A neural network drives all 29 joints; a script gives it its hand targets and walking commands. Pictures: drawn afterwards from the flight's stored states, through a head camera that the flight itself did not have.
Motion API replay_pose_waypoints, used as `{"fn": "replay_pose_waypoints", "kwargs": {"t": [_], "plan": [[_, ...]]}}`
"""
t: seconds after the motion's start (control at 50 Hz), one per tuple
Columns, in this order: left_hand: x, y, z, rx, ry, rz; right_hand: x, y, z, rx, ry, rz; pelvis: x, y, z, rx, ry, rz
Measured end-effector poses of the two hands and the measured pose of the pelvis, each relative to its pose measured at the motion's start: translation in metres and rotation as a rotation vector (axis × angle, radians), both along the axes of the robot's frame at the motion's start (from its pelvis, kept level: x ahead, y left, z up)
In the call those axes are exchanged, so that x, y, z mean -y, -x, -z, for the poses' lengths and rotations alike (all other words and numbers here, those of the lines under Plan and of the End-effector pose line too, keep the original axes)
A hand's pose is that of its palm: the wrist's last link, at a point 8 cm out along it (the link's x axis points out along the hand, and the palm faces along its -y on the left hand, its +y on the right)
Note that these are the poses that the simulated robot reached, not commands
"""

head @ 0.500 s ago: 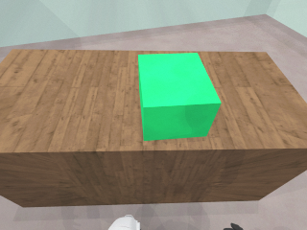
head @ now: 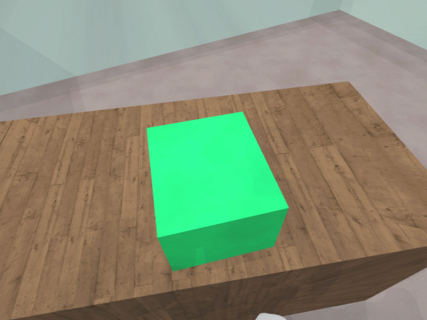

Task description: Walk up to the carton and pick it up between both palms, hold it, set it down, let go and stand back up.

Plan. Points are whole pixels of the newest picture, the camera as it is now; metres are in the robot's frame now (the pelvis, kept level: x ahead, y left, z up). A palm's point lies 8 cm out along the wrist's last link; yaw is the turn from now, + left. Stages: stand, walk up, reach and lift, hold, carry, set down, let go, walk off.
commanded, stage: walk up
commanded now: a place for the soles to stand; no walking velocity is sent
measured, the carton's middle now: (209, 187) +0.40 +0.02 -0.02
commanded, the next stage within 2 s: none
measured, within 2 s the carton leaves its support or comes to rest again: neither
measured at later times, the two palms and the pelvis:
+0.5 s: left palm out of the picture +0.06 +0.25 -0.12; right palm out of the picture +0.10 -0.23 -0.11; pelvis +0.02 +0.00 +0.01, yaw +3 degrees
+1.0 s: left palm out of the picture +0.08 +0.22 -0.11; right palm out of the picture +0.07 -0.36 -0.11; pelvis -0.03 -0.07 +0.00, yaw +7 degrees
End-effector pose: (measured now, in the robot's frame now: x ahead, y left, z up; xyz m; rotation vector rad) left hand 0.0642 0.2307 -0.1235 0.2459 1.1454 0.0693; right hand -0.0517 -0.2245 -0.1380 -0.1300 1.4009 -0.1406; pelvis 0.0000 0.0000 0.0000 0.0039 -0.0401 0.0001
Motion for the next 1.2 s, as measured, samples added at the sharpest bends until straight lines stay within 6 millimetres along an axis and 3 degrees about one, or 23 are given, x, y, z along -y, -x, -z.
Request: {"fn": "replay_pose_waypoints", "kwargs": {"t": [0.12,0.22,0.36,0.5,0.7,0.8,0.88,0.96,1.04,1.1,1.2], "plan": [[0.019,-0.02,-0.006,0.02,0.014,-0.073,0.01,-0.064,0.004,0.044,0.003,-0.07,0.006,-0.017,-0.004,0.002,-0.004,-0.021],[0.01,-0.023,-0.002,0.001,0.012,-0.074,0.012,-0.116,-0.005,0.163,0.035,-0.102,0.003,-0.021,-0.005,-0.001,0.006,-0.023],[-0.009,-0.023,0.0,-0.004,0.023,-0.095,0.008,-0.145,-0.02,0.226,0.05,-0.117,-0.002,-0.024,-0.009,0.011,0.008,-0.036],[-0.021,0.003,-0.002,-0.07,0.0,-0.116,0.009,-0.151,-0.024,0.224,0.048,-0.141,-0.004,-0.025,-0.014,0.006,0.009,-0.046],[-0.023,0.037,-0.003,-0.176,-0.015,-0.129,0.015,-0.125,-0.019,0.135,0.044,-0.14,-0.002,-0.022,-0.016,-0.006,0.007,-0.048],[-0.029,0.032,0.001,-0.186,-0.048,-0.107,0.029,-0.117,-0.021,0.136,0.091,-0.153,0.007,-0.014,-0.012,-0.004,0.0,-0.076],[-0.03,0.014,-0.003,-0.14,-0.099,-0.107,0.066,-0.111,-0.029,0.139,0.17,-0.14,0.03,0.0,-0.01,-0.011,0.007,-0.108],[-0.01,-0.006,-0.008,-0.059,-0.119,-0.099,0.113,-0.116,-0.03,0.159,0.233,-0.17,0.057,0.017,-0.005,-0.035,-0.008,-0.115],[0.029,-0.013,-0.007,0.009,-0.109,-0.093,0.158,-0.126,-0.017,0.221,0.242,-0.208,0.094,0.037,0.009,-0.041,-0.01,-0.122],[0.066,0.004,-0.01,0.034,-0.068,-0.131,0.18,-0.13,-0.009,0.249,0.218,-0.216,0.116,0.051,0.01,-0.008,0.018,-0.161],[0.11,0.053,-0.025,0.009,-0.05,-0.21,0.184,-0.128,-0.019,0.281,0.151,-0.215,0.137,0.063,-0.008,-0.013,-0.034,-0.173]]}}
